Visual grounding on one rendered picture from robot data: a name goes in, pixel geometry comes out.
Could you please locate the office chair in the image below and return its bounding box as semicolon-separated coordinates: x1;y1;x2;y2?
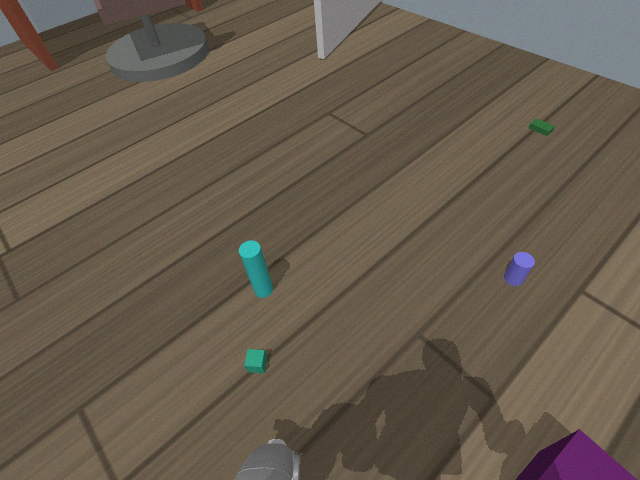
94;0;209;82

